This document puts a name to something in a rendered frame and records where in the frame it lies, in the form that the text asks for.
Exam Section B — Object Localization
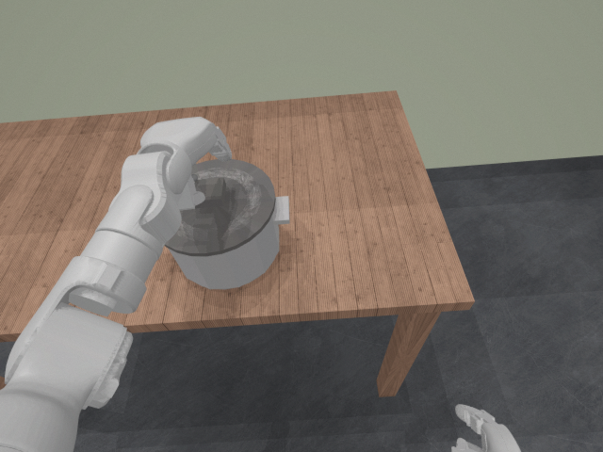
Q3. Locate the lid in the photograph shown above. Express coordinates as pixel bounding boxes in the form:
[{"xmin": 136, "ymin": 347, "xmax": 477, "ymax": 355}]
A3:
[{"xmin": 165, "ymin": 159, "xmax": 276, "ymax": 256}]

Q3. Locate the pot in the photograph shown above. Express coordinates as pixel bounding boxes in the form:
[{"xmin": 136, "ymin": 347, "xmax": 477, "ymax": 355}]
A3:
[{"xmin": 169, "ymin": 196, "xmax": 290, "ymax": 289}]

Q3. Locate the robot right hand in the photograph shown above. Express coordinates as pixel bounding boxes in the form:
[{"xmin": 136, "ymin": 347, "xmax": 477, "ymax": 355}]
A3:
[{"xmin": 451, "ymin": 404, "xmax": 521, "ymax": 452}]

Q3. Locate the robot left hand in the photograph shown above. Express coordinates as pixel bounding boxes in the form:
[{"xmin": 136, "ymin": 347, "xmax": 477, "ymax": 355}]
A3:
[{"xmin": 140, "ymin": 117, "xmax": 232, "ymax": 211}]

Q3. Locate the knob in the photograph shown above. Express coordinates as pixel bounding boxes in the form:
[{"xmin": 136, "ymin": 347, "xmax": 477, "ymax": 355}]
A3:
[{"xmin": 195, "ymin": 178, "xmax": 226, "ymax": 208}]

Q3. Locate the table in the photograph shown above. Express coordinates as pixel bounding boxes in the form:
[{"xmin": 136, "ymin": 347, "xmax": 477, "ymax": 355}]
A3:
[{"xmin": 0, "ymin": 90, "xmax": 475, "ymax": 397}]

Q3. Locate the left robot upper arm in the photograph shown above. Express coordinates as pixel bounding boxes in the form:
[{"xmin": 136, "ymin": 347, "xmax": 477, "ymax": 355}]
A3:
[{"xmin": 0, "ymin": 302, "xmax": 133, "ymax": 452}]

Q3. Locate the left robot forearm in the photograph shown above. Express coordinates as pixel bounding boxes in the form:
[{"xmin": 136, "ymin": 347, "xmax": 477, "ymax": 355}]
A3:
[{"xmin": 5, "ymin": 139, "xmax": 192, "ymax": 384}]

